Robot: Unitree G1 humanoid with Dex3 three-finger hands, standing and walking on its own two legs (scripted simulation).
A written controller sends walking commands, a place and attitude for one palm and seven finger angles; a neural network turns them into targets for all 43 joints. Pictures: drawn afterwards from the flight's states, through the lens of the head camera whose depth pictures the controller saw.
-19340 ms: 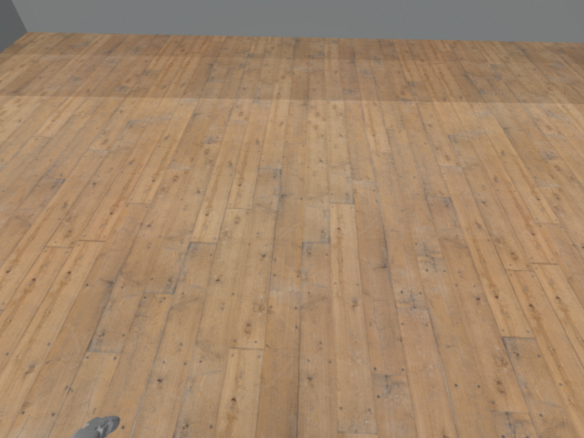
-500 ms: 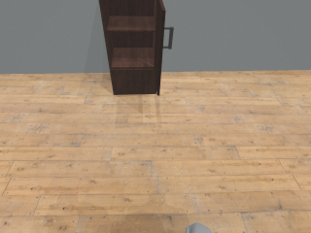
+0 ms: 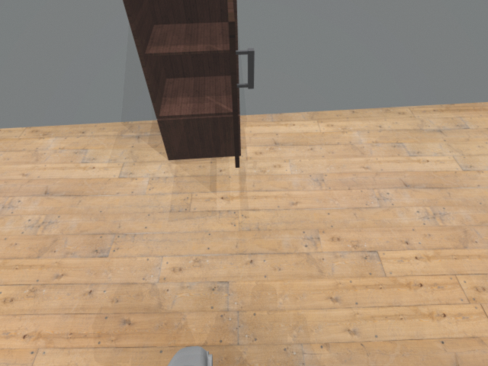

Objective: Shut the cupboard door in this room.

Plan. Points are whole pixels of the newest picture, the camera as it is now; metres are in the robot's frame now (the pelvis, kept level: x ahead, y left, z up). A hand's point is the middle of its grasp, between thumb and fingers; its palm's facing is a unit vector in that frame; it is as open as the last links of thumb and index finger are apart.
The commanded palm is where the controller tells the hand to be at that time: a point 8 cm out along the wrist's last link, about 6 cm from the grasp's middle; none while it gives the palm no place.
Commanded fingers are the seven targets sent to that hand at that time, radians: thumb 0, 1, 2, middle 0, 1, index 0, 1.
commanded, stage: turn or walk to find it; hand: left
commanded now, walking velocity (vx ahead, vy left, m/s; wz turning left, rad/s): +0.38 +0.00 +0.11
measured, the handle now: (245, 69) +1.00 +0.04 -0.02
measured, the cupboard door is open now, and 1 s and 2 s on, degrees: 89 89 89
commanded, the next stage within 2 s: stand and wait in 0.42 s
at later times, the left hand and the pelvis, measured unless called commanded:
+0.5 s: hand (127, 329) +0.22 +0.26 -0.17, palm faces +0.07 -0.99 -0.16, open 7.4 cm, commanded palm none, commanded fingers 0.00 0.90 0.90 -0.20 -0.30 -0.20 -0.30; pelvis +0.20 +0.08 +0.01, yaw +0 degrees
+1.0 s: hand (169, 250) +0.39 +0.20 -0.16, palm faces +0.06 -0.97 -0.25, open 7.1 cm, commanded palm none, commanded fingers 0.00 0.90 0.90 -0.20 -0.30 -0.20 -0.30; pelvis +0.32 +0.02 +0.00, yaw +2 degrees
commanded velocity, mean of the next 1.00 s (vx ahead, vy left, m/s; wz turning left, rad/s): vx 0.15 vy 0.00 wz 0.01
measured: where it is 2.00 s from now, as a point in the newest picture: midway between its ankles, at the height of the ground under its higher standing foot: (234, 342)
